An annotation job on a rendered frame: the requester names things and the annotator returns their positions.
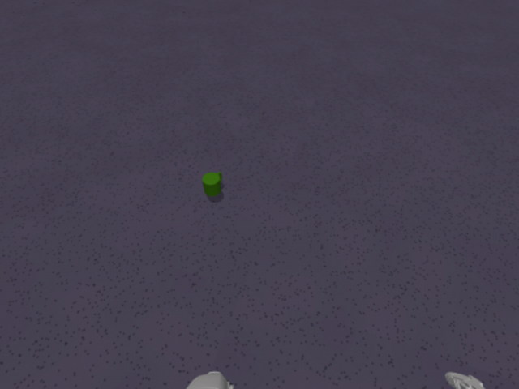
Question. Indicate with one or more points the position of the right robot hand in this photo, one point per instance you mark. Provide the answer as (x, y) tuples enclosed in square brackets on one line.
[(460, 381)]

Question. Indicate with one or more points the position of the mug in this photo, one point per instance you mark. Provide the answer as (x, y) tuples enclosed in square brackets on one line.
[(212, 185)]

